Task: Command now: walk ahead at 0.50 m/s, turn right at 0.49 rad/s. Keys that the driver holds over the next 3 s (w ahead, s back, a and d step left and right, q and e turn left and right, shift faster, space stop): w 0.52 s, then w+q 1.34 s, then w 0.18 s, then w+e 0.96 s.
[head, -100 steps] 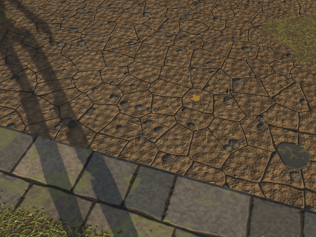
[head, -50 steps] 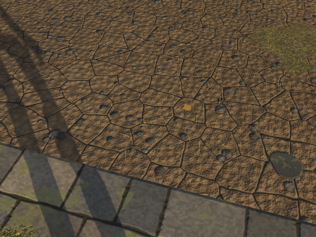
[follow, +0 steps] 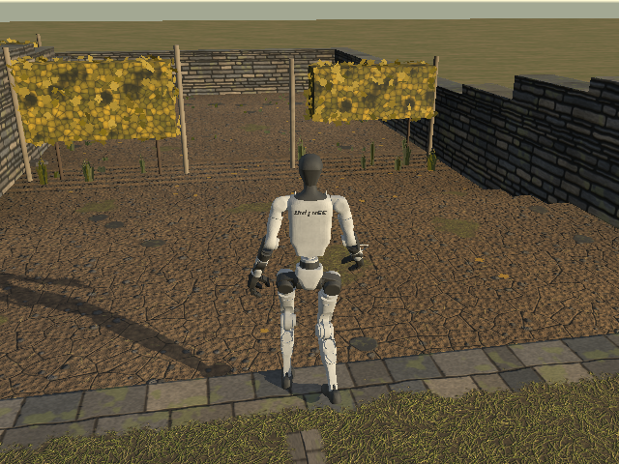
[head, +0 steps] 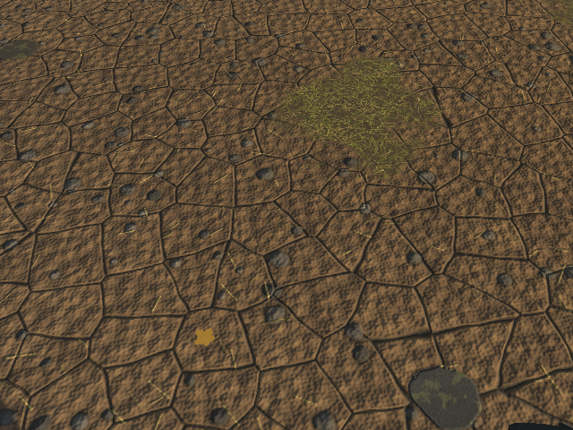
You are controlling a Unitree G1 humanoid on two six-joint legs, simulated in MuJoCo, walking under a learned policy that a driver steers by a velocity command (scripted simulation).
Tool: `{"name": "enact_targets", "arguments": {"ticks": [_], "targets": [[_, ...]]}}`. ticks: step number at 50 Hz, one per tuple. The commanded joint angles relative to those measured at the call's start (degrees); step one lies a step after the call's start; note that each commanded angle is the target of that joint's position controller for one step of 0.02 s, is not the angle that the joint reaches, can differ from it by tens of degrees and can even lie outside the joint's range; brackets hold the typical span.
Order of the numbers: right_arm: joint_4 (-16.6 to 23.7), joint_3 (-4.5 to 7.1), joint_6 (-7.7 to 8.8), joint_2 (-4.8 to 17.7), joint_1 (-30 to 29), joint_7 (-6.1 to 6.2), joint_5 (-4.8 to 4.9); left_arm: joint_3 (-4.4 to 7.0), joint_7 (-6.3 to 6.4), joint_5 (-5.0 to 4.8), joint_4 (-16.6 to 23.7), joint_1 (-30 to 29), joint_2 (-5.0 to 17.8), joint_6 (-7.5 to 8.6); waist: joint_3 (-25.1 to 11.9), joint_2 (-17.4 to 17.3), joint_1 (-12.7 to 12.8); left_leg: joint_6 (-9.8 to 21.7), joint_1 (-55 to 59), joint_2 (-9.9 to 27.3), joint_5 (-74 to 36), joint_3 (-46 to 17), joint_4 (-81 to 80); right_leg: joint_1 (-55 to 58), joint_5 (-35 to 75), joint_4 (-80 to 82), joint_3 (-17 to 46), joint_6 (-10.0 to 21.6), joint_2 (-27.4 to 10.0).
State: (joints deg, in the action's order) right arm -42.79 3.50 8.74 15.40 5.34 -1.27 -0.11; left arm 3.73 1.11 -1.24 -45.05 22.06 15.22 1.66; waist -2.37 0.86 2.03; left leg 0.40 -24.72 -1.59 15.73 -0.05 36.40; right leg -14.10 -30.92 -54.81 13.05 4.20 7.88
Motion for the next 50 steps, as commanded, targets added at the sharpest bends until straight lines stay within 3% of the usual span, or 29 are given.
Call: {"name": "enact_targets", "arguments": {"ticks": [1,2,3,4,6,9,10,11,12,14,16,17,18,20,23,25,27,28,29,30,31,32,33,34,35,39,42,47,50], "targets": [[-0.01,2.63,-0.59,7.15,15.54,0.24,1.45,1.33,0.36,-1.25,5.75,-0.52,8.59,1.19,-2.30,-8.50,-6.78,17.53,32.03,25.40,-7.77,-37.12,-17.22,-35.67,3.47,-29.78,-1.75,-1.19,-5.30],[0.34,1.88,-0.95,5.89,12.50,-0.19,1.12,1.61,0.41,-0.50,6.48,-3.60,9.05,0.36,2.02,-2.66,-5.55,16.49,22.84,22.73,-13.03,-28.98,-17.70,-32.89,7.50,-28.79,-2.71,-1.18,-7.22],[0.34,1.49,-1.03,5.21,10.51,-0.51,0.71,1.75,0.15,0.08,6.99,-4.17,7.96,-0.22,3.70,-2.61,-3.79,15.60,17.09,20.15,-13.00,-24.04,-19.25,-29.87,9.68,-26.10,-2.27,-0.99,-8.95],[-0.17,1.21,-0.94,4.67,9.74,-0.80,0.65,1.75,-0.42,-0.46,7.43,-3.22,6.43,-0.72,4.46,-4.13,-1.78,14.25,13.61,17.34,-9.22,-19.47,-20.99,-27.19,11.20,-21.83,-2.19,-0.64,-10.78],[-1.50,1.24,-0.92,5.00,10.01,-0.85,1.11,1.07,-1.15,-0.30,9.23,-5.34,3.90,-1.04,5.95,-4.93,-1.19,13.40,11.50,14.78,-9.95,-13.99,-24.08,-26.12,12.37,-10.85,-4.59,-0.44,-11.87],[-3.56,2.33,-1.77,8.80,12.48,-0.06,0.85,-0.63,-1.96,1.08,11.24,-9.65,0.81,0.22,2.30,-2.99,-2.36,14.49,13.94,15.04,-20.97,-9.04,-23.23,-24.26,17.85,0.42,-9.01,-1.46,-13.56],[-4.33,2.63,-1.73,9.85,13.63,0.32,0.40,-0.43,-2.62,1.79,10.47,-8.41,1.43,1.10,-1.09,-2.82,-2.51,14.47,15.51,16.44,-25.17,-9.09,-19.92,-22.92,25.70,-2.07,-8.66,-1.15,-14.15],[-4.41,2.42,-1.80,9.56,14.41,0.52,0.14,0.00,-3.07,1.54,9.50,-8.12,2.55,1.56,-2.50,-1.22,-2.66,13.99,16.35,15.64,-25.16,-7.04,-17.66,-22.87,30.95,-2.54,-10.41,-1.11,-13.41],[-4.59,2.12,-1.93,9.11,14.75,0.52,0.57,-0.06,-3.37,1.33,10.01,-9.78,2.46,1.82,-1.70,-2.84,-3.18,13.19,15.45,15.17,-23.93,-6.36,-16.86,-23.02,32.24,-1.53,-11.25,-0.82,-13.33],[-7.41,1.32,-1.83,6.76,25.73,1.79,1.27,0.46,-3.81,0.00,14.41,-23.24,3.97,3.00,3.07,-6.37,-9.38,11.75,32.67,16.93,-11.00,-11.97,-14.08,-44.79,33.52,3.54,-6.93,-0.35,-15.10],[-7.87,1.23,-1.98,6.80,30.09,2.34,0.80,0.20,-4.66,-0.44,16.12,-29.41,3.62,4.10,6.97,-7.46,-11.73,11.72,36.97,18.69,-4.75,-16.12,-13.05,-51.98,32.44,8.81,-6.20,-0.32,-16.07],[-6.94,1.10,-2.38,6.76,27.60,3.14,1.23,0.22,-5.53,-0.07,16.17,-29.54,4.12,4.67,8.13,-7.12,-10.12,10.16,33.10,17.88,-2.88,-14.22,-12.45,-47.97,40.61,15.31,-5.12,-0.21,-17.19],[-6.27,0.83,-2.77,6.78,26.23,3.39,1.18,-0.12,-6.52,0.46,15.61,-29.79,3.24,4.92,9.11,-5.03,-10.20,9.04,22.87,15.63,1.18,-10.28,-12.92,-37.64,48.86,19.30,-9.73,-0.38,-14.39],[-5.54,0.79,-3.75,7.49,23.48,2.79,1.29,-0.33,-7.63,0.35,13.76,-26.76,1.29,4.63,7.38,-4.50,-8.57,6.41,7.35,13.04,4.06,-4.79,-11.38,-16.06,58.06,20.63,-11.62,0.38,-11.30],[-5.20,1.20,-4.68,8.05,22.10,2.82,2.07,0.11,-6.65,-1.04,11.03,-23.88,3.23,2.90,8.48,-5.98,-6.75,3.62,12.54,12.98,5.52,-3.29,-4.63,-12.94,53.64,24.61,-9.33,-0.38,-12.50],[-6.37,1.09,-5.87,7.20,22.81,3.01,1.57,1.24,-5.95,-0.71,6.02,-15.69,5.27,2.84,5.48,-3.36,-3.41,2.26,20.38,12.43,-0.81,-2.99,9.87,-9.28,55.73,31.51,-9.26,-0.40,-14.42],[-7.68,1.38,-5.93,7.94,22.50,2.83,1.35,3.03,-4.90,1.24,-1.51,4.05,8.71,2.79,-3.00,-0.07,6.65,-0.63,7.41,7.62,-2.49,-0.68,39.11,19.61,57.74,32.37,-12.47,-0.09,-13.86],[-8.18,0.96,-5.16,2.64,24.89,2.81,1.16,2.08,-4.79,3.06,-3.32,8.74,9.94,2.98,-7.08,10.24,6.77,-2.85,-11.67,2.35,34.09,-4.58,64.82,35.04,70.99,19.61,-5.98,1.12,-20.46],[-7.53,-0.02,-3.28,0.17,36.28,1.56,2.19,2.38,-4.85,2.54,-3.00,8.73,12.45,2.93,-13.53,24.70,1.41,-0.76,-23.31,1.93,29.25,-14.02,68.55,42.42,87.93,8.39,-1.63,1.79,-24.38],[-6.10,-0.14,-2.14,1.64,35.67,1.53,3.89,3.88,-4.83,1.75,-3.53,8.99,14.41,1.51,-19.20,25.46,2.05,-1.58,-26.96,1.96,25.37,-13.54,70.26,41.37,65.45,16.97,9.72,7.77,-29.45],[-4.16,-0.16,-1.88,1.84,30.28,2.64,5.04,4.23,-4.88,1.54,-5.22,7.91,14.80,0.99,-17.16,15.43,0.87,-1.87,-29.84,3.09,18.44,-9.91,72.29,33.38,37.99,27.89,19.05,10.69,-33.05],[-3.44,0.77,-2.60,5.18,25.56,4.39,4.73,2.46,-4.50,1.69,-2.05,-3.01,10.38,1.91,-11.17,4.64,-2.51,-0.40,-26.02,6.35,4.61,-7.15,61.45,18.93,22.91,37.00,18.41,9.81,-32.76],[-3.08,0.40,-3.67,3.33,23.13,5.00,3.89,1.81,-4.43,2.42,-1.98,-8.33,8.68,3.46,-7.19,7.55,-4.56,0.23,-24.05,8.12,-0.39,-9.16,59.71,8.97,27.39,36.14,21.57,10.66,-35.78],[-3.98,0.52,-5.35,3.13,22.99,5.00,2.31,1.01,-4.42,2.10,-2.80,-11.21,5.33,4.65,-2.18,3.65,-5.93,0.28,-19.72,9.83,-3.20,-10.34,52.97,0.55,34.90,35.96,14.14,7.80,-32.30],[-3.85,1.02,-6.13,2.70,21.23,4.55,1.43,0.53,-4.23,2.28,-3.94,-11.64,3.74,5.09,0.68,4.83,-6.62,-0.32,-16.76,10.18,-3.96,-11.25,46.12,-4.46,35.98,35.94,6.14,6.20,-28.28],[-0.29,1.25,-6.02,1.68,12.09,3.10,1.10,0.86,-1.02,2.69,-7.27,-5.42,4.09,5.91,2.63,5.46,-3.96,-0.79,-19.40,8.91,-10.52,-12.90,28.56,1.19,45.36,39.21,-3.84,6.68,-25.59],[1.55,0.76,-5.74,0.18,5.92,1.37,0.94,0.96,0.53,1.90,-7.93,-3.48,4.20,5.02,3.71,2.99,-2.27,1.16,-19.13,6.28,-18.78,-8.47,16.59,5.98,49.39,41.01,-12.24,3.56,-23.06],[6.31,-0.14,-6.31,-2.31,-5.03,-0.84,1.15,1.39,1.40,1.34,-9.57,1.76,5.92,3.26,7.46,0.26,1.31,2.84,-18.23,4.48,-20.41,-0.42,5.82,12.88,48.70,41.16,-19.79,0.84,-22.63],[8.75,0.38,-6.17,-0.96,-6.68,-1.99,1.03,1.91,1.54,0.98,-8.64,0.10,8.11,2.04,6.80,1.94,-0.02,5.28,-14.45,1.78,-11.05,4.62,2.96,17.19,65.09,35.25,-22.66,0.89,-23.50]]}}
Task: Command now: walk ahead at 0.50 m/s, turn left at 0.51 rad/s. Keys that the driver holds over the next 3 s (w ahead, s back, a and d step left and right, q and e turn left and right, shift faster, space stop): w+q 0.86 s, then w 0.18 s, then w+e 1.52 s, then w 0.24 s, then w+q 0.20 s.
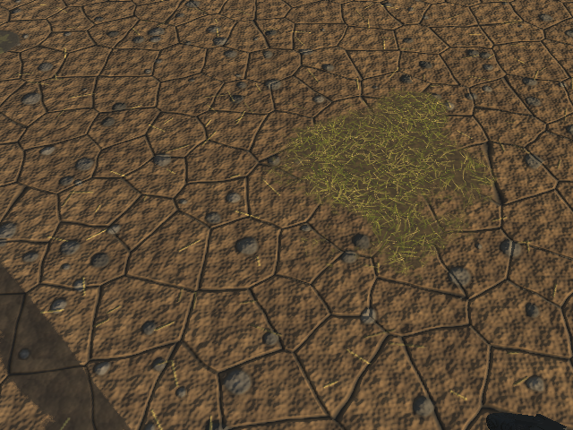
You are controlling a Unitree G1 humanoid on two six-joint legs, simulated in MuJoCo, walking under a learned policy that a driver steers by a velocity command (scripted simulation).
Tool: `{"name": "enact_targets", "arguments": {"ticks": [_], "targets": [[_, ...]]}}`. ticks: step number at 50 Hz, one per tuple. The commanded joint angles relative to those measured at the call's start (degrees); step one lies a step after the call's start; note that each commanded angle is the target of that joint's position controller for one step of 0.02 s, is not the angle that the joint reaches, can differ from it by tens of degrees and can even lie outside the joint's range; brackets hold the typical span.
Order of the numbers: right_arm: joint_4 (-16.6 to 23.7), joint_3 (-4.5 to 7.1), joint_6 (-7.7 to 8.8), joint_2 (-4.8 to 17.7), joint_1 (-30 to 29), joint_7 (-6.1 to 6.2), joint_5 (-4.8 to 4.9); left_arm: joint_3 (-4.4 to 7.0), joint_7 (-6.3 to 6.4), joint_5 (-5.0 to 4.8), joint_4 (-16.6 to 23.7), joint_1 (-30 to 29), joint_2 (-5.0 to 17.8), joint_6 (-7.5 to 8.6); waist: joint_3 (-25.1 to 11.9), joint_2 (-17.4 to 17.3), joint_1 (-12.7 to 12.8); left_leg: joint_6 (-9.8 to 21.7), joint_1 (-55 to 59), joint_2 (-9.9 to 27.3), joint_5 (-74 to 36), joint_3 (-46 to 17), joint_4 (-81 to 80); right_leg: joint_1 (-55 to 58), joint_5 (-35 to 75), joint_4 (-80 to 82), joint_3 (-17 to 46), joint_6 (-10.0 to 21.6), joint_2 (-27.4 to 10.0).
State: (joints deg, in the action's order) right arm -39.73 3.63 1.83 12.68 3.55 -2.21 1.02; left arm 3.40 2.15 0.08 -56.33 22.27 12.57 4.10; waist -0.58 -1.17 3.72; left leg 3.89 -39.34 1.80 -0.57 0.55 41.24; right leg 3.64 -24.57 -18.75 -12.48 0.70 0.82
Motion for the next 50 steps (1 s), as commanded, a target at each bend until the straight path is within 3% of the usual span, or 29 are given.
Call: {"name": "enact_targets", "arguments": {"ticks": [1,2,3,4,5,6,7,8,9,11,14,18,22,25,27,28,29,30,31,32,33,34,37,40,43,47,50], "targets": [[6.10,0.67,0.67,2.68,-3.84,-1.18,-0.20,2.60,0.65,-0.48,3.11,-0.46,12.12,-0.74,3.12,5.64,-2.74,2.73,3.90,-3.38,9.13,6.02,-1.96,0.42,67.93,-4.78,2.23,4.36,-16.66],[5.83,1.43,0.56,4.33,-0.14,-1.29,-0.15,2.87,0.76,-0.56,3.38,-0.93,13.13,-1.00,0.24,7.04,-5.33,4.00,10.11,-4.98,11.94,6.83,-2.40,0.30,74.69,-11.24,1.85,4.25,-16.93],[3.87,2.80,0.44,7.13,8.31,-1.10,0.03,3.01,0.69,-0.82,3.92,-2.66,13.73,-1.07,-3.91,6.84,-10.10,5.84,21.95,-6.50,9.46,6.50,-6.28,-3.13,74.88,-21.75,1.23,3.57,-16.00],[1.27,4.90,0.05,12.01,18.46,0.07,0.06,2.76,0.57,-0.60,5.25,-4.11,13.08,-0.50,-8.75,2.61,-14.87,8.85,40.09,-3.12,4.79,-1.94,-9.59,-16.11,59.66,-38.48,0.83,1.27,-13.04],[0.81,5.53,0.21,18.18,18.14,0.83,0.69,-0.03,-1.18,2.17,7.57,1.74,3.79,1.33,-13.11,-13.10,-7.48,18.72,59.89,11.81,3.69,-31.46,-10.96,-41.78,-5.30,-60.96,5.23,-1.72,-0.72],[1.35,4.56,0.66,15.49,23.48,1.01,-0.35,0.37,-2.66,-0.36,9.54,-3.17,7.65,4.26,-21.94,-9.39,-11.69,23.26,66.44,17.40,15.70,-49.47,-21.46,-51.21,-9.50,-66.71,18.89,-0.86,1.55],[0.65,3.92,1.14,12.52,21.01,1.30,-1.15,1.39,-2.87,-2.71,11.34,-9.91,10.13,5.22,-12.66,-5.64,-12.02,19.63,60.82,15.52,15.88,-42.36,-23.67,-56.66,-3.83,-63.76,19.38,0.31,-1.32],[1.62,3.33,1.76,10.61,15.25,1.36,-0.60,1.27,-2.36,-2.15,12.12,-11.90,9.63,5.55,-5.83,0.17,-8.50,16.94,49.60,13.18,10.57,-34.79,-24.46,-53.92,1.23,-56.57,19.01,1.04,-3.85],[2.77,2.81,2.01,9.18,10.62,1.16,-0.43,1.66,-1.85,-0.67,11.41,-11.48,9.49,4.85,-2.77,3.27,-5.28,14.93,39.36,10.71,4.40,-29.28,-25.34,-47.86,3.72,-51.48,18.38,0.53,-5.49],[4.04,2.44,2.17,8.30,7.50,1.23,-0.76,2.34,-1.62,0.17,11.42,-8.68,9.63,2.66,-2.45,1.65,-1.73,13.54,29.43,7.78,-1.83,-23.92,-27.09,-39.35,5.88,-45.89,18.26,-0.92,-7.04],[3.07,2.87,2.36,10.04,10.10,2.36,-0.11,1.86,-1.12,1.13,13.78,-12.85,7.30,1.21,-1.54,0.37,-2.15,13.08,23.17,5.34,-7.29,-18.28,-28.10,-37.63,12.67,-37.37,16.13,-3.55,-5.96],[1.24,3.07,1.75,10.64,15.10,3.28,0.43,0.97,-1.63,0.67,17.08,-22.42,5.42,1.41,-0.36,-2.23,-5.83,9.35,22.86,2.00,-1.34,-16.32,-26.68,-35.72,26.57,-20.38,15.98,-3.99,-2.63],[0.08,3.16,1.28,10.58,18.18,3.11,0.77,1.00,-2.55,-0.43,19.52,-27.54,6.66,2.04,-0.01,-4.26,-7.84,8.10,26.25,3.14,4.61,-20.70,-24.00,-32.86,27.88,-12.35,16.82,-3.42,-0.42],[0.19,3.21,0.80,10.49,18.47,3.46,0.70,1.73,-3.39,-0.73,20.09,-27.09,8.90,3.37,-0.52,-5.84,-7.08,7.69,31.51,4.80,5.18,-25.97,-19.13,-30.26,21.01,-8.07,17.48,-1.88,0.38],[1.14,2.72,0.62,9.26,16.38,3.54,0.65,2.73,-3.12,-0.61,18.48,-19.71,10.60,4.19,-3.34,-7.28,-2.78,5.73,30.67,2.73,1.07,-26.23,-13.02,-19.15,20.51,-4.18,16.57,0.77,-0.05],[2.39,1.69,0.98,6.44,14.90,3.22,0.13,3.68,-2.73,0.40,17.45,-11.44,13.34,4.47,-9.80,-4.66,1.18,3.62,24.94,0.10,2.03,-22.58,-0.81,-5.06,20.49,-6.29,22.14,4.46,-7.12],[3.39,0.66,1.45,3.43,21.32,3.22,1.24,5.04,-2.30,1.50,15.95,-2.53,18.15,3.93,-19.14,9.49,1.05,-1.25,5.87,-7.53,17.48,-13.62,18.02,17.11,13.47,-5.38,43.08,14.14,-20.43],[3.54,0.70,1.57,6.67,23.43,3.44,1.54,4.52,-2.81,-0.01,14.87,-1.50,15.47,3.39,-19.16,17.15,0.41,-2.14,-4.37,-5.47,34.95,-12.02,28.19,18.86,1.89,-0.29,57.90,16.57,-26.12],[3.06,1.89,1.23,11.19,19.46,3.40,1.52,3.23,-2.63,-0.58,15.91,-4.41,10.72,2.96,-10.63,10.55,1.21,-2.62,-8.15,-2.24,30.55,-12.26,32.82,11.76,-2.98,0.94,51.43,14.02,-23.89],[3.63,2.11,0.77,11.63,15.50,3.41,0.78,2.54,-2.51,-0.20,16.54,-7.41,9.00,2.36,-5.22,6.55,0.82,-2.89,-7.41,-0.27,26.17,-9.98,33.32,4.29,1.24,1.76,43.37,11.73,-21.31],[4.43,2.21,0.62,10.92,13.11,3.25,0.10,2.03,-2.55,0.03,16.30,-9.78,7.78,2.01,-1.14,5.11,-0.33,-2.97,-6.11,1.19,22.99,-9.24,30.83,-2.46,6.56,3.61,37.61,10.73,-18.77],[4.77,2.34,0.40,10.01,12.47,3.01,0.08,1.63,-2.49,0.41,16.03,-10.87,6.94,2.04,0.70,5.91,-1.65,-2.80,-4.06,2.85,20.93,-8.94,28.75,-6.68,10.69,5.20,33.04,9.75,-16.86],[5.50,1.68,-0.23,6.90,12.34,2.52,0.64,1.99,-2.70,0.19,14.60,-10.98,7.80,2.66,1.60,6.99,-2.82,-3.16,-2.09,4.53,17.52,-7.04,25.42,-10.90,18.97,8.73,24.43,10.17,-15.03],[6.60,1.34,-0.23,6.52,9.50,2.32,0.35,2.66,-2.63,0.29,13.17,-10.20,10.07,2.83,1.53,5.51,-2.59,-4.22,-4.00,5.11,11.01,-6.67,18.74,-9.11,27.66,9.69,18.36,10.76,-15.31],[7.30,0.79,0.30,5.95,5.11,1.27,0.43,2.75,-2.34,0.00,12.30,-9.82,11.38,2.33,2.17,5.11,-1.05,-4.00,-1.72,4.66,1.81,-4.26,8.19,-7.88,30.54,9.69,11.78,9.10,-13.72],[9.65,-0.18,0.95,4.50,-2.54,0.05,0.45,2.76,-2.50,-1.05,9.78,-4.55,13.16,1.46,4.40,4.21,1.65,-2.66,2.08,2.56,0.21,-1.09,-2.64,-5.26,29.99,9.74,9.32,8.69,-14.79],[11.08,0.29,1.12,6.24,-4.15,-0.54,0.21,3.08,-2.56,-2.00,8.39,-3.15,14.97,0.41,4.94,5.30,0.16,-0.25,4.28,0.44,7.43,0.71,-7.26,0.03,40.59,6.21,8.87,8.06,-17.13]]}}
Over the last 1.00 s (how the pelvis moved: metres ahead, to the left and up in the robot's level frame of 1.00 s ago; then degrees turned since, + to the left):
0.56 -0.15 -0.15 6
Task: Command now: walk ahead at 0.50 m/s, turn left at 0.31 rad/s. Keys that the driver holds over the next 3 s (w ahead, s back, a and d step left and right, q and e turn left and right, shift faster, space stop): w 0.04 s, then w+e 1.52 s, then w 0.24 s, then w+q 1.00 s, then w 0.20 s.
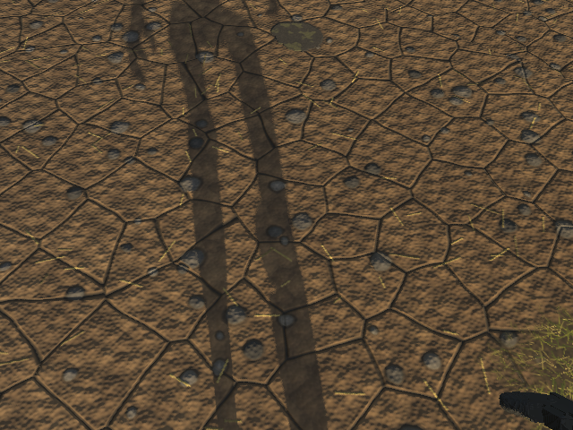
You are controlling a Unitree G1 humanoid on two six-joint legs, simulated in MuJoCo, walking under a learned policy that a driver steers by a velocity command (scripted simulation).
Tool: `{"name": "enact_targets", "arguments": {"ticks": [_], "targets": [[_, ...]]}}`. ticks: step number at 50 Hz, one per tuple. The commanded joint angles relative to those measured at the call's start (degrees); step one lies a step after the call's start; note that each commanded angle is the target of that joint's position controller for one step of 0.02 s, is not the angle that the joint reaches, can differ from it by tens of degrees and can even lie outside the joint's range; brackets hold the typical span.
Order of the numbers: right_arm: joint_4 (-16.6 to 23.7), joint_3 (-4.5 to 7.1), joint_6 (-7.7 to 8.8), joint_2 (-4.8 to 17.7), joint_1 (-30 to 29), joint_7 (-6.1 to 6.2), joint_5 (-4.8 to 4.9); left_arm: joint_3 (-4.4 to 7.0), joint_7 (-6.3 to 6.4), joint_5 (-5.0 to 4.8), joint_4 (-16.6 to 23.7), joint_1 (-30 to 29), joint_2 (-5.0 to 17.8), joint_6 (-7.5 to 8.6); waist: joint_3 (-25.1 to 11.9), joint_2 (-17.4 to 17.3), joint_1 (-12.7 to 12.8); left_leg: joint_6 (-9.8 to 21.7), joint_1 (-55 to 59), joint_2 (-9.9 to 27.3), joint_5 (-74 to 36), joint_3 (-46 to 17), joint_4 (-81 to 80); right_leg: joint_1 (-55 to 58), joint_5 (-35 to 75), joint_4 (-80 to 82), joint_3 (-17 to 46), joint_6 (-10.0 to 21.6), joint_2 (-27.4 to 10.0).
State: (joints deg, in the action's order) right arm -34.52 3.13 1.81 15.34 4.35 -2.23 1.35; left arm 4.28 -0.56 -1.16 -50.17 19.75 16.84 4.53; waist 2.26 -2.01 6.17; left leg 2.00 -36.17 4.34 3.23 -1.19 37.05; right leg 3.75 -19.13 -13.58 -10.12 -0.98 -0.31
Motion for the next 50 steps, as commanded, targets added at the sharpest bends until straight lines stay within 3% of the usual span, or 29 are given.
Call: {"name": "enact_targets", "arguments": {"ticks": [1,2,3,4,5,6,7,8,9,11,14,17,21,25,28,29,30,31,32,33,34,35,36,38,40,42,45,48,50], "targets": [[5.70,1.34,1.12,4.76,-3.06,-0.55,-0.46,2.34,0.34,-0.99,1.96,-0.77,11.60,-0.34,0.31,7.32,-4.15,2.78,5.32,-3.76,6.15,3.71,-4.19,1.04,45.18,-2.76,5.66,9.15,-16.07],[4.27,2.40,1.05,6.62,2.69,-0.42,-0.71,2.30,0.58,-1.09,1.73,-1.31,12.14,-0.73,-3.44,7.63,-8.10,4.28,14.19,-5.75,5.12,5.09,-6.78,0.52,53.82,-10.18,3.80,8.00,-15.06],[1.57,3.85,0.90,9.24,11.41,0.11,-0.81,1.60,0.81,-1.00,1.43,-0.70,10.96,-0.88,-8.43,6.67,-12.47,5.95,28.89,-6.58,1.16,4.96,-8.80,-5.52,54.01,-20.82,2.10,6.43,-12.90],[-0.26,5.20,0.48,14.20,21.63,1.29,-1.38,-0.09,0.78,0.83,3.03,-0.49,7.33,-0.47,-16.88,-0.83,-16.04,9.73,48.85,5.54,-4.87,-9.44,-5.48,-20.90,31.60,-40.01,1.82,4.18,-9.68],[-0.02,4.83,0.80,17.42,20.59,1.37,-1.72,-2.20,-0.10,0.86,3.87,5.83,1.25,0.77,-25.39,-12.72,-10.56,19.16,61.26,20.04,2.21,-37.34,-12.61,-39.60,-15.46,-58.02,8.57,1.66,0.68],[0.09,3.80,1.22,12.21,21.40,1.16,-1.65,-0.35,-0.47,-1.26,3.17,0.57,8.13,1.57,-24.72,-5.06,-14.45,17.50,58.17,19.10,5.27,-37.02,-15.62,-43.86,-15.11,-63.22,16.65,2.11,-1.05],[-0.63,3.00,1.66,10.42,18.23,1.15,-1.60,0.05,-0.59,-2.45,5.34,-4.22,8.96,1.74,-15.00,-4.92,-13.46,14.81,50.65,16.73,1.14,-26.02,-16.55,-47.45,-10.59,-62.49,15.48,2.45,-3.35],[-1.09,2.41,2.02,8.61,14.67,1.04,-1.34,-0.15,-0.28,-1.68,5.35,-5.74,7.87,1.60,-10.39,-1.87,-11.05,12.71,42.80,13.80,-2.60,-19.32,-17.95,-45.85,-5.66,-58.51,14.74,2.30,-5.85],[-1.14,1.96,2.35,6.84,11.61,0.84,-1.51,0.14,-0.11,-0.70,5.09,-5.83,7.61,1.08,-7.19,-2.32,-9.00,11.60,36.53,11.76,-4.67,-14.69,-20.00,-43.56,-2.45,-55.59,14.45,1.82,-7.15],[-1.52,1.73,3.50,5.20,8.84,0.76,-1.94,0.11,-0.07,-0.84,3.67,-1.96,5.59,-0.79,-5.92,-3.45,-5.92,11.08,29.61,10.35,-4.22,-9.63,-24.88,-37.82,2.27,-54.06,15.00,1.01,-8.12],[-3.40,2.19,4.80,5.90,8.14,1.30,-2.39,-0.02,0.31,-0.63,4.29,-3.49,3.67,-2.26,-2.26,-2.04,-4.99,10.87,26.38,10.26,-5.83,-3.50,-29.05,-40.47,7.91,-50.54,16.19,-0.37,-7.95],[-5.15,2.36,4.89,6.28,9.23,2.12,-2.62,0.00,-0.01,-0.29,5.53,-7.07,3.13,-2.09,-0.47,-1.46,-5.84,9.28,28.64,9.08,-7.32,2.35,-29.84,-43.70,17.35,-42.08,16.95,-0.69,-7.10],[-6.92,2.84,4.48,8.09,10.98,2.80,-2.02,-0.90,-1.44,0.14,8.02,-14.18,1.43,-1.66,2.10,-0.38,-8.65,7.67,31.05,9.28,-7.46,7.86,-30.58,-42.44,25.07,-29.79,12.69,0.39,-6.05],[-9.19,3.59,2.94,9.66,14.00,3.07,-0.88,-1.16,-2.80,0.15,11.70,-19.52,1.61,-1.72,3.78,-0.19,-10.36,6.79,39.81,12.01,-12.21,9.86,-26.90,-45.59,19.13,-24.10,9.85,2.80,-5.23],[-9.25,4.23,1.56,11.92,12.73,3.66,-0.32,-0.17,-3.44,0.06,13.23,-17.28,3.58,-2.03,0.18,-2.76,-7.63,4.86,43.22,12.41,-35.73,12.00,-17.64,-38.77,10.16,-23.19,5.11,5.91,-1.04],[-9.08,4.37,1.03,12.63,12.10,3.91,-0.19,0.76,-3.34,-0.08,12.58,-12.67,5.17,-2.22,-2.89,-3.62,-4.86,4.00,42.91,11.82,-44.23,12.75,-10.54,-32.47,7.70,-23.16,3.50,7.31,1.40],[-8.85,4.18,0.65,12.59,11.07,4.09,0.11,2.36,-2.86,-0.23,10.71,-4.32,7.83,-2.29,-7.29,-2.72,-0.03,2.27,39.13,9.75,-45.13,14.25,0.82,-20.50,10.46,-19.50,2.97,9.33,4.02],[-8.08,3.41,1.11,11.01,11.81,4.33,-0.59,4.36,-1.71,-0.22,8.79,4.68,12.53,-2.80,-12.50,2.05,3.77,-0.44,26.25,7.23,-29.82,14.29,17.44,-3.08,13.10,-17.76,11.97,12.40,0.06],[-5.13,0.74,2.68,2.06,17.38,3.43,-2.70,5.18,-1.16,-0.57,9.18,3.56,18.51,-2.57,-16.38,17.58,-3.48,-4.54,-0.21,-5.26,26.75,9.64,38.13,15.19,6.43,-13.24,44.46,23.19,-14.74],[-4.64,0.82,5.05,5.80,12.65,2.51,-0.82,3.91,-1.48,-0.05,10.92,5.35,14.70,-1.68,-24.61,11.05,0.56,-3.57,-6.77,-6.78,31.60,-4.17,44.69,20.06,1.00,-5.12,58.61,25.94,-18.78],[-2.95,1.52,6.19,8.45,7.17,1.97,1.26,3.10,-1.55,0.29,10.56,3.63,11.45,-1.06,-16.98,8.11,1.46,-2.23,-11.39,-3.79,26.51,-5.05,43.67,15.72,3.69,-3.82,50.27,22.84,-17.32],[-2.70,1.21,6.81,8.04,5.87,2.19,0.69,2.60,-1.46,-0.14,10.96,0.25,9.74,-0.75,-11.40,4.02,-0.88,-1.39,-10.22,-1.17,21.41,-4.52,38.46,7.36,8.17,-4.00,42.87,20.60,-14.65],[-3.18,1.53,6.86,8.29,5.44,2.64,-0.89,2.02,-1.32,-0.08,11.76,-3.70,7.84,-0.76,-7.81,2.20,-3.34,-1.66,-6.77,0.60,18.67,-4.10,33.42,-0.76,14.05,-3.61,37.70,19.05,-12.52],[-3.32,2.14,5.54,8.74,7.22,2.64,-1.77,1.33,-0.86,0.91,13.59,-6.81,6.25,-0.75,-6.19,3.73,-6.49,-2.62,-0.24,1.90,15.79,-4.25,28.93,-9.48,21.66,-1.16,33.25,18.72,-10.20],[-3.25,1.75,4.36,7.09,7.51,2.69,-2.16,1.61,-0.26,0.59,13.50,-6.43,7.32,-0.55,-5.07,3.63,-7.17,-4.35,0.98,1.78,14.18,-2.87,23.93,-13.96,26.54,-0.05,29.81,18.91,-9.12],[-2.12,1.13,3.85,5.64,3.96,2.82,-2.39,2.03,0.56,0.38,13.05,-5.04,8.86,-0.66,-3.51,3.85,-6.35,-5.90,0.88,0.80,8.23,-1.78,16.51,-16.96,27.35,0.46,26.65,17.82,-7.25],[-0.84,0.31,4.13,4.05,-2.53,2.34,-2.09,2.14,1.26,-0.10,12.35,-2.90,9.16,-1.29,-2.77,6.08,-3.63,-6.45,4.61,-1.95,-3.77,-1.32,2.58,-18.92,21.96,-0.72,23.99,14.60,-3.97],[0.30,0.40,4.73,4.88,-7.03,1.54,-1.11,2.24,1.45,-0.35,11.40,0.05,9.41,-1.87,-2.60,7.08,-1.65,-6.20,7.62,-4.15,-7.64,-1.74,-4.62,-17.49,16.86,-2.51,27.18,13.48,-4.93],[0.65,0.94,5.21,6.34,-7.56,1.06,-0.89,2.13,1.58,-0.50,11.03,1.05,8.82,-2.23,-2.68,7.51,-1.87,-5.17,8.19,-4.57,-5.37,-3.20,-7.95,-13.79,14.46,-5.58,30.93,12.82,-6.23]]}}
Over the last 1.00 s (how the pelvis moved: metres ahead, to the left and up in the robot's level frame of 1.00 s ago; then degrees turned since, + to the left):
0.52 0.11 0.01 35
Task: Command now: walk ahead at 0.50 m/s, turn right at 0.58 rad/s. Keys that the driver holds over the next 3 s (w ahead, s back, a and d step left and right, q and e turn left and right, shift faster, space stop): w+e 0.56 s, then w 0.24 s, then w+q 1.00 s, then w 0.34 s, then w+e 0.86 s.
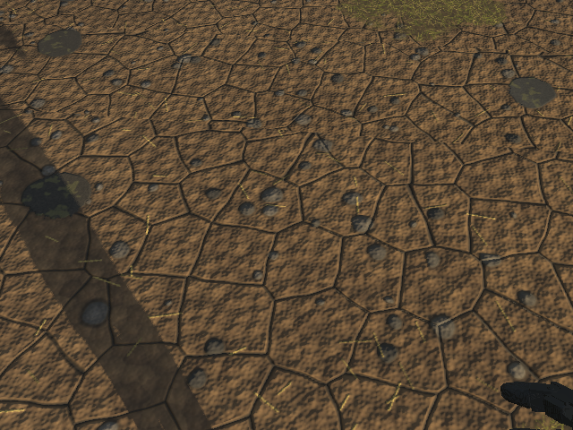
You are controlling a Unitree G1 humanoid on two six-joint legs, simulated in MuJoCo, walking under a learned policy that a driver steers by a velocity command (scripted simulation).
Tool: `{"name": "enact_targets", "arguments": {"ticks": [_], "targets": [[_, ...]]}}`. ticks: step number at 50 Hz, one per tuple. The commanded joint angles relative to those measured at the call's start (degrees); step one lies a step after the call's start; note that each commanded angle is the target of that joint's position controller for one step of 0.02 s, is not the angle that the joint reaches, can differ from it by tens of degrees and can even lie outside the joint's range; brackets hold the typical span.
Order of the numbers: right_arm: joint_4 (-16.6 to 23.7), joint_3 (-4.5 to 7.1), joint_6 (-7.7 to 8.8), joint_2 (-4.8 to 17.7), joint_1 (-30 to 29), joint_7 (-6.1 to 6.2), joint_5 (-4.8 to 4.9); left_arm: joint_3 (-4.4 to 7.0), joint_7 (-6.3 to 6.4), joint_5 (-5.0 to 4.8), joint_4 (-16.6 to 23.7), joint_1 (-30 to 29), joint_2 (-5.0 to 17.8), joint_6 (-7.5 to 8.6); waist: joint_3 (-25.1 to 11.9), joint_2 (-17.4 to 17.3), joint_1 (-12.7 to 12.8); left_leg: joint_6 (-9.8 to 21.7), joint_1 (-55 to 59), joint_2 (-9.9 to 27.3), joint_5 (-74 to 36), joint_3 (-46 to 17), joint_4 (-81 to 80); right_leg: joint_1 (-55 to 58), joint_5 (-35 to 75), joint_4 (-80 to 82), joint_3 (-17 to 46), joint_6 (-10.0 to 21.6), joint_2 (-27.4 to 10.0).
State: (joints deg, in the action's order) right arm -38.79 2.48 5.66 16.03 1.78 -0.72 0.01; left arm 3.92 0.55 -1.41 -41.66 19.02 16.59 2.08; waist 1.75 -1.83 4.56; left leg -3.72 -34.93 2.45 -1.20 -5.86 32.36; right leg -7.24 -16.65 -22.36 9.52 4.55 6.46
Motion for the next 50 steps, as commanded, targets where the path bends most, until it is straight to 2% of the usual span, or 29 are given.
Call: {"name": "enact_targets", "arguments": {"ticks": [1,3,4,5,6,7,8,9,10,11,13,16,19,22,26,28,29,30,31,32,33,34,35,36,37,38,41,46,50], "targets": [[4.86,1.92,1.63,6.39,-4.48,-0.62,0.51,2.52,0.56,-0.16,2.54,1.63,9.01,0.07,-2.16,7.96,-0.82,1.31,7.71,-2.76,1.17,1.08,-4.16,-1.31,11.70,1.62,13.14,6.89,-13.70],[3.75,2.75,2.20,7.57,0.26,-0.54,0.59,2.53,0.60,0.01,3.02,0.02,8.60,-0.21,-2.99,9.56,-3.85,3.46,13.76,-2.89,4.26,1.86,-6.53,-0.74,13.64,-2.57,15.00,5.52,-13.49],[2.58,3.57,2.47,8.95,5.56,-0.18,0.08,1.95,0.48,0.24,3.56,-0.59,6.88,-0.14,-6.20,9.06,-6.58,5.28,22.44,-1.66,3.98,1.75,-7.76,-2.40,16.15,-8.40,13.37,3.83,-10.90],[1.95,4.42,2.61,11.85,13.73,0.34,-0.93,0.70,0.23,0.99,4.69,-0.68,3.59,0.11,-13.70,3.80,-10.09,8.97,36.60,7.33,6.92,-6.53,-6.58,-8.73,10.13,-23.29,8.92,1.67,-7.53],[-0.09,5.50,1.81,16.25,19.00,0.19,-1.57,-0.36,0.25,-0.50,6.36,7.20,0.40,0.58,-20.69,-15.32,-6.94,18.36,54.63,20.08,19.12,-32.55,-11.35,-28.78,-15.35,-41.61,1.12,-2.22,0.43],[0.38,4.54,1.52,11.40,18.40,-0.16,-0.05,0.42,0.40,-1.01,5.10,7.40,6.06,0.64,-17.66,-12.42,-7.85,18.31,53.50,21.77,32.33,-39.63,-14.50,-36.72,-16.60,-49.93,1.77,-3.08,-4.18],[0.95,3.56,1.13,7.90,16.11,0.13,0.13,1.39,0.36,-0.72,5.49,1.51,9.35,0.33,-10.37,-6.70,-9.43,15.81,46.96,19.25,32.04,-30.94,-15.38,-38.72,-11.21,-52.44,0.95,-3.58,-6.20],[1.18,3.04,0.68,6.88,13.47,0.26,-0.34,1.50,0.42,-0.08,6.19,-1.73,9.13,0.04,-6.32,-2.89,-8.71,14.23,40.35,16.84,25.04,-23.31,-15.94,-37.32,-7.13,-51.94,-1.03,-4.00,-8.06],[0.68,2.62,0.43,5.71,11.84,0.33,-0.52,1.65,0.21,0.47,6.99,-3.82,8.46,0.05,-3.08,-2.39,-7.86,13.84,35.08,14.63,18.59,-17.81,-17.16,-36.42,-4.40,-49.52,-1.29,-4.22,-9.56],[0.34,2.27,0.48,5.02,11.09,0.49,-0.86,1.72,-0.20,0.17,7.32,-3.70,7.49,-0.13,-2.15,-3.95,-6.57,13.22,31.61,13.01,14.57,-13.37,-18.45,-33.99,-2.67,-47.89,-1.57,-4.19,-11.07],[-0.58,2.32,0.83,4.85,10.90,0.52,-0.48,1.38,-0.60,-0.40,7.57,-3.21,5.23,-0.73,-1.59,-5.23,-5.78,13.59,28.84,11.78,10.71,-7.72,-20.90,-32.33,-1.63,-45.35,-3.14,-4.46,-12.10],[-2.25,3.13,1.14,7.28,11.57,0.64,-0.33,0.81,-0.74,0.09,9.12,-6.24,3.65,-1.18,-0.53,-3.21,-5.85,15.10,28.93,12.98,4.34,-2.42,-23.14,-34.92,2.22,-39.69,-3.68,-5.51,-13.10],[-3.35,3.42,0.69,8.59,11.50,0.80,-0.33,0.49,-1.43,0.08,9.52,-9.00,3.23,-0.88,-0.48,-2.24,-6.56,14.31,30.81,12.21,-0.74,4.03,-23.32,-34.72,10.56,-31.64,-4.88,-5.69,-13.21],[-4.62,3.55,0.04,9.79,12.94,1.04,0.04,-0.05,-2.52,0.11,10.74,-14.51,2.17,-0.27,1.00,-1.72,-8.65,12.75,31.82,11.37,-2.34,9.51,-22.98,-31.93,17.14,-22.22,-7.93,-4.81,-12.21],[-6.26,4.17,-1.12,11.96,15.22,0.99,1.20,0.10,-3.77,-0.11,12.97,-18.86,2.78,-0.33,2.74,-2.08,-9.21,11.31,37.09,13.52,-7.60,12.72,-20.78,-30.15,13.28,-15.53,-11.02,-2.34,-10.79],[-6.32,4.73,-1.78,13.74,14.81,1.26,1.83,1.09,-3.93,0.33,13.21,-16.69,4.66,-0.64,0.53,-3.64,-6.76,10.16,39.39,13.75,-25.61,15.04,-14.09,-24.50,7.27,-14.10,-13.96,0.07,-7.57],[-6.49,4.88,-2.15,14.38,14.97,1.42,2.17,1.97,-3.78,0.59,12.40,-12.38,6.06,-0.84,-2.35,-3.95,-3.91,9.63,38.99,13.37,-34.40,16.04,-7.03,-17.66,5.32,-12.84,-15.19,1.66,-5.23],[-6.56,4.44,-2.39,13.59,14.69,1.57,2.29,3.55,-3.25,0.49,9.88,-3.11,8.40,-1.03,-7.05,-2.47,1.37,8.22,34.59,11.65,-35.85,17.68,4.07,-4.16,9.38,-8.87,-15.55,3.82,-2.82],[-5.89,3.11,-2.07,10.62,15.68,1.64,0.76,5.13,-2.08,0.29,7.41,6.60,12.20,-1.53,-12.47,3.04,5.31,6.06,20.49,9.50,-18.12,17.70,20.68,14.06,11.10,-8.73,-5.71,6.69,-8.52],[-2.77,0.37,-0.74,2.57,21.46,0.73,-1.19,5.35,-1.68,0.12,7.96,4.08,18.46,-0.89,-17.94,18.22,-2.66,2.84,-3.22,-1.67,33.89,13.01,40.63,29.51,1.96,-2.85,27.18,16.81,-24.20],[-3.57,1.28,0.92,8.19,16.74,-0.03,1.01,3.90,-2.03,0.26,8.81,6.30,13.10,-0.06,-24.17,11.14,2.33,3.30,-7.59,-1.47,34.52,1.64,46.54,30.17,-3.94,4.21,35.99,18.07,-27.20],[-1.80,1.99,1.54,10.39,11.32,-0.33,3.04,3.07,-2.33,0.77,7.74,4.27,10.79,0.72,-15.13,8.95,2.58,4.09,-11.80,0.81,29.59,2.09,46.35,24.25,0.20,4.76,26.80,15.25,-25.32],[-1.59,1.58,1.87,9.48,9.83,-0.02,2.41,2.55,-2.32,0.55,7.56,0.81,9.48,1.11,-10.11,5.41,0.34,4.61,-10.29,3.43,24.59,2.47,41.90,15.97,5.57,4.77,19.36,13.15,-22.73],[-2.24,1.73,1.77,9.31,9.53,0.34,1.04,1.92,-2.26,0.90,7.76,-2.89,7.69,1.24,-7.01,4.20,-1.83,4.30,-7.01,5.16,21.51,2.64,37.78,8.63,12.05,5.39,14.05,11.70,-20.70],[-2.86,1.93,1.14,9.39,11.07,0.31,0.70,1.26,-2.17,1.55,8.22,-4.98,6.10,1.51,-5.99,4.91,-3.91,4.10,-3.02,6.32,19.29,2.12,35.70,3.73,16.81,6.93,10.72,11.15,-19.05],[-3.35,1.92,0.45,8.83,12.47,0.23,0.65,1.15,-2.08,1.72,8.17,-5.79,5.84,1.80,-5.95,5.42,-5.06,3.63,-0.81,6.50,18.06,2.18,34.20,1.17,18.71,8.48,9.34,11.34,-18.60],[-3.73,1.39,-1.13,6.35,11.92,0.38,0.13,1.34,-1.62,1.46,6.27,-5.14,7.01,2.82,-3.62,4.33,-5.75,1.57,-1.54,6.47,13.13,3.18,28.34,-2.34,23.50,11.94,3.39,11.73,-17.96],[-2.62,0.54,-1.10,4.27,4.77,-0.50,0.88,1.18,-0.78,1.91,3.25,-2.73,7.38,3.08,-0.05,4.57,-2.57,1.77,-2.76,5.06,-4.63,3.92,11.85,-1.04,21.26,14.31,-6.12,7.64,-15.56],[-0.37,0.14,-0.87,3.71,-1.04,-1.65,1.49,1.57,-0.71,1.66,0.26,0.40,8.45,3.03,2.72,4.10,0.18,3.58,-3.89,2.82,-7.49,4.09,3.68,4.68,19.38,14.82,-8.97,6.64,-18.23]]}}
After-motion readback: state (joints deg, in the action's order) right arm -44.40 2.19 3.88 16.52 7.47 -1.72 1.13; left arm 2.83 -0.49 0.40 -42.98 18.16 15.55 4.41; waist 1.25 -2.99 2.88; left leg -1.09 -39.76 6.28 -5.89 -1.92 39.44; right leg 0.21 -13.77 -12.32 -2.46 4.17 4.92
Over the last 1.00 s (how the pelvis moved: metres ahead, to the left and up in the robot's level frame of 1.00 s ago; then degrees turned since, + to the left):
0.54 -0.08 0.01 -27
